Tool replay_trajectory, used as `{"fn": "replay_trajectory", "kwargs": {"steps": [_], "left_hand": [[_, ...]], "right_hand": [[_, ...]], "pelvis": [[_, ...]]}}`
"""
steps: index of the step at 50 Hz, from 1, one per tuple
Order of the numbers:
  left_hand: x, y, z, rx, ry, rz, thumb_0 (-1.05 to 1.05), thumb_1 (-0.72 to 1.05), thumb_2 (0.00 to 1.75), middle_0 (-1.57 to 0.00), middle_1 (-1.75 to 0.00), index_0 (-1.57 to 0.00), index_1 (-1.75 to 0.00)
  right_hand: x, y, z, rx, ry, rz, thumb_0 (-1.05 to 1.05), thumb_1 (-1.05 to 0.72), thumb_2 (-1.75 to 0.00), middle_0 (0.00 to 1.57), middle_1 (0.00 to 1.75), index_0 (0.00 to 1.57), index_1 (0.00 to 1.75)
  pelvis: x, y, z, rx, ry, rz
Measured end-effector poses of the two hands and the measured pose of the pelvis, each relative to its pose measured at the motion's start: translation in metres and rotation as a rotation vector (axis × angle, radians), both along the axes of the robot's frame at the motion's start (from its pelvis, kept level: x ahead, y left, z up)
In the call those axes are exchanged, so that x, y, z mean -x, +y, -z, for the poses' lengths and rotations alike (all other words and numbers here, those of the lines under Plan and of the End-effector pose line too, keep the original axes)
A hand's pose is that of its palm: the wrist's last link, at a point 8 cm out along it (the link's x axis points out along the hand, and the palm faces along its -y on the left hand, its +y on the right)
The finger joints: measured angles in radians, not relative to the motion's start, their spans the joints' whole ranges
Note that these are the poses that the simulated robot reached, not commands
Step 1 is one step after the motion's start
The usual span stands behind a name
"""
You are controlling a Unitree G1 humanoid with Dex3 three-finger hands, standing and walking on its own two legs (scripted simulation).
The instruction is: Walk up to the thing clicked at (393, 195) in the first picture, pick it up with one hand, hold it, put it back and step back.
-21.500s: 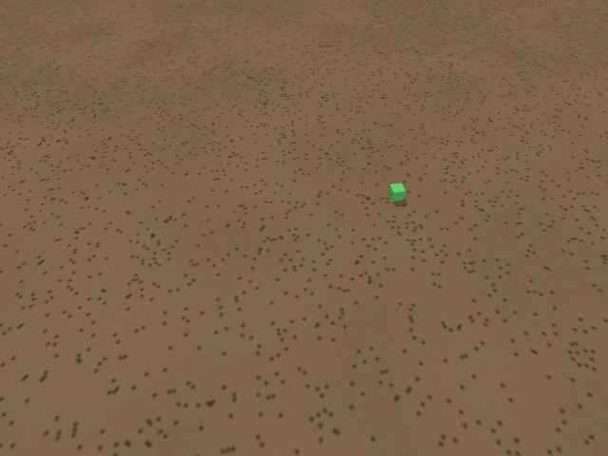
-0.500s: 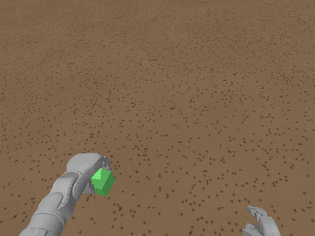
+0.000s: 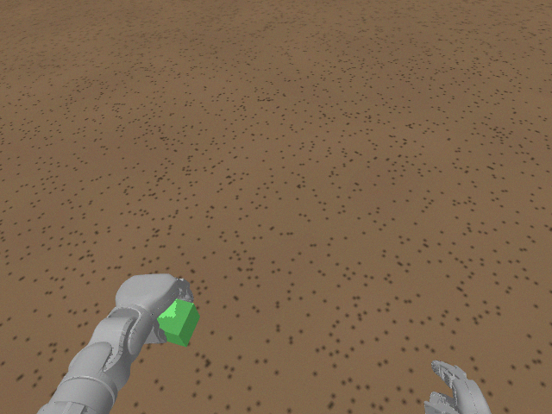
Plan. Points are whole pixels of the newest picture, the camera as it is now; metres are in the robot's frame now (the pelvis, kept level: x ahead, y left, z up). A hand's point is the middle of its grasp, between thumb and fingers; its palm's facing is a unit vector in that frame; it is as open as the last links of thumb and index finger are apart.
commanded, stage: crouch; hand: left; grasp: from above
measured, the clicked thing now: (175, 321) +0.30 +0.20 -0.10
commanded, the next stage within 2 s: lower in 1.66 s
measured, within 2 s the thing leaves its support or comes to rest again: neither
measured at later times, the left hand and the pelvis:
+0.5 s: hand (200, 342) +0.32 +0.20 -0.27, palm faces -0.42 +0.08 -0.90, open 8.2 cm; pelvis -0.04 +0.01 -0.15, yaw +1 degrees
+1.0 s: hand (223, 358) +0.35 +0.19 -0.48, palm faces -0.45 +0.05 -0.89, open 8.2 cm; pelvis -0.07 +0.00 -0.31, yaw +1 degrees
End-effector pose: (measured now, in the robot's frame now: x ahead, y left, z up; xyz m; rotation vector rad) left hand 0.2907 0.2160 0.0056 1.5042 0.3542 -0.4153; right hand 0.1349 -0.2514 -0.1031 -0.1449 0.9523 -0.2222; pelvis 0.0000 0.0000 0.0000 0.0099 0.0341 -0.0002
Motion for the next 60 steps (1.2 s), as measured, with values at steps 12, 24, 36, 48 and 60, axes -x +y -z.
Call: {"fn": "replay_trajectory", "kwargs": {"steps": [12,24,36,48,60], "left_hand": [[-0.006,-0.005,0.086,-0.058,-0.021,0.027,0.08,0.29,0.37,-1.11,-0.27,-0.84,-0.26],[-0.032,-0.02,0.21,-0.088,-0.058,0.06,0.11,0.32,0.29,-1.16,-0.24,-0.87,-0.21],[-0.047,-0.026,0.325,-0.074,-0.009,0.037,0.1,0.32,0.3,-1.18,-0.24,-0.87,-0.21],[-0.059,-0.032,0.413,-0.05,-0.024,0.047,0.1,0.32,0.31,-1.17,-0.25,-0.86,-0.21],[-0.07,-0.028,0.463,-0.041,-0.001,0.035,0.09,0.31,0.32,-1.18,-0.25,-0.86,-0.21]], "right_hand": [[0.035,-0.015,0.044,0.056,0.137,-0.011,0.0,-0.9,-0.9,0.2,0.3,0.2,0.3],[0.115,-0.027,0.149,0.121,0.311,0.055,0.0,-0.91,-0.91,0.2,0.3,0.2,0.29],[0.149,-0.009,0.25,0.091,0.382,0.03,0.01,-0.91,-0.9,0.2,0.3,0.2,0.29],[0.136,-0.014,0.317,0.095,0.372,-0.056,0.0,-0.91,-0.9,0.2,0.3,0.21,0.3],[0.134,-0.018,0.354,0.089,0.4,-0.093,0.0,-0.91,-0.91,0.2,0.3,0.2,0.29]], "pelvis": [[0.015,0.001,0.041,0.013,0.17,-0.022],[0.041,0.007,0.139,0.03,0.404,-0.022],[0.062,0.008,0.232,0.039,0.537,-0.033],[0.069,0.004,0.302,0.056,0.604,-0.039],[0.068,0.002,0.34,0.064,0.619,-0.036]]}}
